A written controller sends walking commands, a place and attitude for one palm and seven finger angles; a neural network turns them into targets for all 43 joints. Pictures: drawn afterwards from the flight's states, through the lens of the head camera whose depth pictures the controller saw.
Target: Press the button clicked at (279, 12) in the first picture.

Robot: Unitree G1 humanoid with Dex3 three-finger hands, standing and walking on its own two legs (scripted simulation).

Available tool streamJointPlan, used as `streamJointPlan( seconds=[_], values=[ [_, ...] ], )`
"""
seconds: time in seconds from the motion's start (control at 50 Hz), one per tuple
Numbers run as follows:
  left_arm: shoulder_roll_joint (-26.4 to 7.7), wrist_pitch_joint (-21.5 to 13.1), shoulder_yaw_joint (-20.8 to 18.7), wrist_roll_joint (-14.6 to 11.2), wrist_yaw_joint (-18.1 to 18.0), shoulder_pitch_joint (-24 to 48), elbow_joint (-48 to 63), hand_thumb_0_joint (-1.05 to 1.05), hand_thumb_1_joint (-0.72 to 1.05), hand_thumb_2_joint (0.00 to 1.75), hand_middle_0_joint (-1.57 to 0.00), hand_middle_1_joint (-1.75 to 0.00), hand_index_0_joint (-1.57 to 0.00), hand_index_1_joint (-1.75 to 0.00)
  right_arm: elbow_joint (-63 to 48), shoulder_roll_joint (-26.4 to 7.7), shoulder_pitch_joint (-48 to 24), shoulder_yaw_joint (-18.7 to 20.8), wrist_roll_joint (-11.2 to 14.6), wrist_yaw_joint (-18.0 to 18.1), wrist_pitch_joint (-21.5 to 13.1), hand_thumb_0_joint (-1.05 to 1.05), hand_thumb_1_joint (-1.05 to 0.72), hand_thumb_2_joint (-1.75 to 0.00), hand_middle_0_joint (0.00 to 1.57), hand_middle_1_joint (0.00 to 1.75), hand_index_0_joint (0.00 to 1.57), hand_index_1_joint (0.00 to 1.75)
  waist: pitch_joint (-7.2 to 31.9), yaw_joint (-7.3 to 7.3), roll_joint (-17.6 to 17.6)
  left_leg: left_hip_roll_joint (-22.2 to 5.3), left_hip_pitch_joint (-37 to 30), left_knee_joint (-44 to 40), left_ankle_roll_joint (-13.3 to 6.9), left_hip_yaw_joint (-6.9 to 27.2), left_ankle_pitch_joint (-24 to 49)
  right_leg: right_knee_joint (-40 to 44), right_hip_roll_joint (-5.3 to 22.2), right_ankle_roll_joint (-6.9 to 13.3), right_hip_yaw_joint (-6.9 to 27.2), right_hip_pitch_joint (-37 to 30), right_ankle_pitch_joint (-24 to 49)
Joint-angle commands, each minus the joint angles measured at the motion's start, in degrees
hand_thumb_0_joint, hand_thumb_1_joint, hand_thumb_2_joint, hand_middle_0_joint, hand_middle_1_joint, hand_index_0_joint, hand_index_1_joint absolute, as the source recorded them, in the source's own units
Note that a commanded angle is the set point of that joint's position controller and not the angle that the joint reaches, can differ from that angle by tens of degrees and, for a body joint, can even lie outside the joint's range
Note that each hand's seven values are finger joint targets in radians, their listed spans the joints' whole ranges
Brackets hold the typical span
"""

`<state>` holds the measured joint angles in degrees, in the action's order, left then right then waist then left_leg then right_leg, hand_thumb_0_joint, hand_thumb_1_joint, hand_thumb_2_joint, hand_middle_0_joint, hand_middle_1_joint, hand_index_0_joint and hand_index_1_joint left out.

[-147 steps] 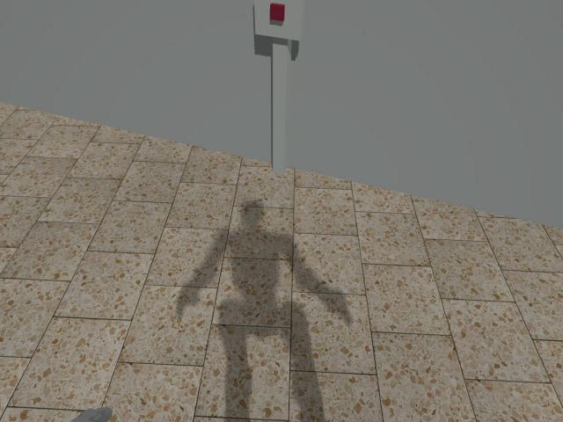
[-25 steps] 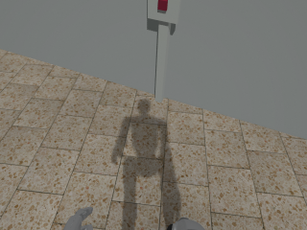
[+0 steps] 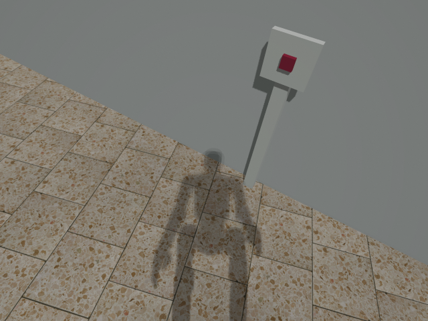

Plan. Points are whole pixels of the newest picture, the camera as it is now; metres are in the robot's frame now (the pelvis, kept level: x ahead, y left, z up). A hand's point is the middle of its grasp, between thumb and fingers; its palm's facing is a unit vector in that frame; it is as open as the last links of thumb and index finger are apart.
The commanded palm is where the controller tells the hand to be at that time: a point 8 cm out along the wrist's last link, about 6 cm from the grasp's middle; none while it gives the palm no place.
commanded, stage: turn to face it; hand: left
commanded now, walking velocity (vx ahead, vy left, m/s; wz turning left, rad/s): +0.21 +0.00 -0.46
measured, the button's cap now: (287, 62) +0.94 -0.19 +0.04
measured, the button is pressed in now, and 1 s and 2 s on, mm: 0 0 0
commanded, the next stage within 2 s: take the last steps up to it in 0.70 s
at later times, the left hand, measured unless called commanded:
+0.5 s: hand (160, 268) +0.26 +0.13 -0.17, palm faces -0.16 -0.96 -0.25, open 7.3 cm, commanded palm none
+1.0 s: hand (148, 249) +0.30 +0.17 -0.17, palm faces -0.30 -0.93 -0.19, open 7.4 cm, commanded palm none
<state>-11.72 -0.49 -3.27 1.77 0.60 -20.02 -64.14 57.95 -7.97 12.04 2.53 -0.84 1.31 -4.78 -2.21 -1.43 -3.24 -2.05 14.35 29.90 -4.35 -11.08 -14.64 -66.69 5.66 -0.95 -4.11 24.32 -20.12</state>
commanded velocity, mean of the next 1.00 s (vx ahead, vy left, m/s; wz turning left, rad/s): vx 0.07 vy -0.02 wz -0.33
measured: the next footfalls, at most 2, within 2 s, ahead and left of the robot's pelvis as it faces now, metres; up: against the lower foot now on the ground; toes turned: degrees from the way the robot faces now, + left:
right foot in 0.40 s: +0.22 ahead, -0.14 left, +0.00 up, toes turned -16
left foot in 0.80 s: +0.25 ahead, +0.10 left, +0.00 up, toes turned -13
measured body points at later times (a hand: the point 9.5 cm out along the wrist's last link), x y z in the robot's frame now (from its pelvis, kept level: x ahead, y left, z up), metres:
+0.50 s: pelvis +0.14 -0.04 -0.02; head +0.17 -0.06 +0.43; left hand +0.27 +0.18 -0.15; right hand +0.06 -0.25 -0.18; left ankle +0.07 +0.09 -0.66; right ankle +0.18 -0.13 -0.74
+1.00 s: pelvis +0.19 +0.00 +0.01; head +0.22 +0.01 +0.46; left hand +0.32 +0.22 -0.15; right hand +0.14 -0.23 -0.13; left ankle +0.21 +0.11 -0.74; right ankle +0.13 -0.12 -0.66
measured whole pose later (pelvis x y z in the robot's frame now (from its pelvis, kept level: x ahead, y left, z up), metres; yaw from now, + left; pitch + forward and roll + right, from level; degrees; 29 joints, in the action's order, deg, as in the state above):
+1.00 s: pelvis +0.19 +0.00 +0.01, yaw -20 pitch +1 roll -1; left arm -13.6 2.6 -4.9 2.0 1.6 -14.5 -57.3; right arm 57.3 -8.2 16.9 0.5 -1.6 1.8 -1.4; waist -0.3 0.2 -2.2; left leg -3.3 9.8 24.0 -0.1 -6.7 -15.1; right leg -60.3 0.8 -1.6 -0.1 27.3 -19.8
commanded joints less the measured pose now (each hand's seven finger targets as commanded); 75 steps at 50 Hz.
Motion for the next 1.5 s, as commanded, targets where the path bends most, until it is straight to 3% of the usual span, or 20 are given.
streamJointPlan(
  seconds=[0.0,0.24,0.32,0.34,0.38,0.4,0.48,0.68,0.74,0.76,0.8,0.9,1.1,1.18,1.2,1.22,1.24,1.28,1.34,1.48],
  values=[
    [0.0,-0.2,-0.3,0.0,-0.4,-1.7,2.8,0.00,0.90,0.90,-0.20,-0.30,-0.20,-0.30,1.8,-6.5,8.9,0.9,-0.2,0.3,-0.6,0.00,-0.90,-0.90,0.20,0.30,0.20,0.30,0.7,1.10,6.8,-15.8,-9.4,-17.7,-1.6,10.1,21.1,-1.6,1.9,-0.6,3.1,9.4,6.0],
    [0.7,1.4,-0.9,-0.4,0.0,10.8,8.2,0.00,0.90,0.90,-0.20,-0.30,-0.20,-0.30,5.2,-7.3,12.5,1.1,-0.7,1.3,1.6,0.00,-0.90,-0.90,0.20,0.30,0.20,0.30,-4.2,3.19,11.5,-17.4,-13.6,-10.1,-2.5,0.4,38.8,21.4,-1.4,1.0,-1.9,7.1,5.8],
    [-1.4,0.6,-1.2,0.0,-0.3,4.5,8.1,0.00,0.90,0.90,-0.20,-0.30,-0.20,-0.30,4.1,-9.2,10.5,1.8,-0.2,1.2,2.4,0.00,-0.90,-0.90,0.20,0.30,0.20,0.30,0.5,-0.38,10.4,-17.4,-13.3,2.8,-0.6,-1.7,44.7,30.5,-4.6,2.8,-4.1,-5.6,7.5],
    [-3.4,-0.2,-1.7,0.1,-0.4,-0.9,6.9,0.00,0.90,0.90,-0.20,-0.30,-0.20,-0.30,3.4,-9.5,9.9,1.8,0.1,0.9,2.6,0.00,-0.90,-0.90,0.20,0.30,0.20,0.30,3.4,-3.19,7.2,-15.1,-9.4,12.2,1.6,-3.0,40.7,37.1,-4.5,3.2,-3.8,-14.3,15.9],
    [-12.6,-1.2,-3.3,-1.1,-1.6,-8.9,4.8,0.00,0.90,0.90,-0.20,-0.30,-0.20,-0.30,0.4,-5.0,10.3,1.3,0.9,0.6,2.9,0.00,-0.90,-0.90,0.20,0.30,0.20,0.30,12.0,-3.90,-9.8,-1.1,14.9,44.5,7.7,-0.2,-21.1,40.5,19.3,16.8,25.5,-32.6,66.7],
    [-12.3,-0.9,-3.2,-1.6,-2.2,-6.1,6.2,0.00,0.90,0.90,-0.20,-0.30,-0.20,-0.30,-0.4,-5.0,7.2,1.2,0.9,1.0,3.6,0.00,-0.90,-0.90,0.20,0.30,0.20,0.30,12.5,-3.78,-6.5,-3.2,15.2,46.2,7.1,9.1,-20.4,43.0,18.4,17.9,24.7,-27.7,57.3],
    [-6.9,-0.1,-1.9,-0.8,-2.8,9.7,11.2,0.00,0.90,0.90,-0.20,-0.30,-0.20,-0.30,0.4,-4.4,7.2,1.1,-0.5,0.4,5.9,0.00,-0.90,-0.90,0.20,0.30,0.20,0.30,3.4,2.84,0.1,-5.8,11.8,39.1,7.8,10.0,-9.4,49.4,10.2,12.2,14.6,-7.4,26.2],
    [-9.4,1.2,-3.0,0.1,-1.6,8.8,12.2,0.00,0.90,0.90,-0.20,-0.30,-0.20,-0.30,-3.9,-5.7,2.0,0.9,0.0,0.2,5.6,0.00,-0.90,-0.90,0.20,0.30,0.20,0.30,3.4,0.97,-5.0,-1.7,5.9,14.2,7.6,7.5,-9.2,48.9,6.5,11.7,17.7,-8.1,14.1],
    [-8.9,1.7,-3.0,-0.6,-1.5,10.4,12.7,0.00,0.90,0.90,-0.20,-0.30,-0.20,-0.30,-3.0,-6.0,6.5,0.6,0.2,0.5,4.8,0.00,-0.90,-0.90,0.20,0.30,0.20,0.30,4.1,3.40,-4.0,-0.8,-4.1,-1.5,7.1,6.7,0.1,44.6,4.0,8.3,16.8,-5.5,12.6],
    [-6.8,1.9,-2.5,-1.0,-1.5,9.9,13.4,0.00,0.90,0.90,-0.20,-0.30,-0.20,-0.30,-2.8,-7.7,7.6,0.8,0.2,0.7,4.3,0.00,-0.90,-0.90,0.20,0.30,0.20,0.30,3.9,3.53,1.3,-3.4,-9.1,-7.8,6.5,9.0,1.5,40.7,1.2,5.9,14.8,-1.6,9.7],
    [-2.9,1.9,-1.7,-1.2,-0.9,8.6,14.6,0.00,0.90,0.90,-0.20,-0.30,-0.20,-0.30,-5.1,-14.7,5.4,1.6,-0.9,0.7,4.3,0.00,-0.90,-0.90,0.20,0.30,0.20,0.30,0.6,2.92,20.2,-22.2,-3.5,-18.2,-2.7,29.8,-0.8,22.0,-7.3,0.4,3.8,5.1,-9.3],
    [-4.2,1.6,-2.3,0.2,0.9,7.2,11.6,0.00,0.90,0.90,-0.20,-0.30,-0.20,-0.30,-4.6,-11.1,4.3,0.6,-1.0,1.0,2.5,0.00,-0.90,-0.90,0.20,0.30,0.20,0.30,-0.3,1.87,11.6,-15.0,-6.9,-18.9,-1.2,18.8,-1.3,2.7,-4.4,-0.4,5.1,10.9,0.3],
    [-1.3,0.5,-0.4,-0.5,1.8,14.9,10.8,0.00,0.90,0.90,-0.20,-0.30,-0.20,-0.30,2.8,-11.1,15.3,1.6,-1.4,0.7,1.9,0.00,-0.90,-0.90,0.20,0.30,0.20,0.30,-1.3,5.84,13.6,-17.2,-13.1,-16.3,-2.8,12.4,12.4,23.6,-1.5,-0.1,-0.8,5.8,-2.2],
    [-1.9,-0.9,-0.8,-0.6,1.5,6.2,6.4,0.00,0.90,0.90,-0.20,-0.30,-0.20,-0.30,4.0,-10.8,12.3,1.7,-1.1,0.2,2.4,0.00,-0.90,-0.90,0.20,0.30,0.20,0.30,1.2,1.04,10.8,-13.6,-4.2,-7.6,0.8,9.2,6.2,40.7,-4.9,1.6,-4.5,-14.2,6.1],
    [-4.7,-1.5,-1.5,-0.5,1.0,-0.8,3.8,0.00,0.90,0.90,-0.20,-0.30,-0.20,-0.30,4.0,-9.4,11.8,1.5,-0.4,-0.3,2.2,0.00,-0.90,-0.90,0.20,0.30,0.20,0.30,4.3,-2.27,5.5,-10.7,3.2,1.7,2.9,5.2,4.4,43.4,-1.6,3.3,-0.5,-26.6,7.4],
    [-11.6,-2.3,-2.9,-0.2,0.0,-8.2,1.4,0.00,0.90,0.90,-0.20,-0.30,-0.20,-0.30,2.4,-4.6,11.4,0.2,0.3,-0.8,1.8,0.00,-0.90,-0.90,0.20,0.30,0.20,0.30,7.6,-5.08,-12.0,-4.4,18.3,18.4,5.5,-0.8,-10.7,48.7,13.3,8.6,18.1,-38.5,3.0],
    [-13.8,-2.0,-2.9,-1.2,-0.8,-11.2,0.8,0.00,0.90,0.90,-0.20,-0.30,-0.20,-0.30,-0.1,-6.3,6.7,0.2,-0.1,-0.8,2.4,0.00,-0.90,-0.90,0.20,0.30,0.20,0.30,6.5,-6.05,-12.6,-2.9,23.2,29.0,5.2,4.8,-20.8,54.0,19.4,11.6,28.2,-34.8,3.2],
    [-9.3,-2.1,-2.1,-1.0,-1.3,-4.5,1.7,0.00,0.90,0.90,-0.20,-0.30,-0.20,-0.30,0.4,-6.0,2.9,1.0,-0.3,-0.9,2.8,0.00,-0.90,-0.90,0.20,0.30,0.20,0.30,-2.3,-3.83,-7.1,-6.4,25.7,36.7,4.5,9.3,-13.4,57.1,17.7,12.8,24.8,-22.7,-5.2],
    [-2.8,-2.9,-0.6,-0.4,-1.8,2.7,3.7,0.00,0.90,0.90,-0.20,-0.30,-0.20,-0.30,2.9,-3.1,8.2,1.3,-0.9,-1.4,3.6,0.00,-0.90,-0.90,0.20,0.30,0.20,0.30,-4.2,2.05,-1.7,-7.5,19.0,31.6,5.8,8.0,-5.1,56.4,11.6,10.0,9.5,-14.3,7.6],
    [-4.2,-4.0,0.3,-0.6,-1.8,-0.6,1.8,0.00,0.90,0.90,-0.20,-0.30,-0.20,-0.30,0.2,-3.0,2.3,0.8,-0.6,-2.4,3.4,0.00,-0.90,-0.90,0.20,0.30,0.20,0.30,-3.4,1.72,-3.7,-5.2,16.8,15.5,6.1,4.8,1.1,53.5,9.4,10.1,3.5,-19.1,27.4]
  ],
)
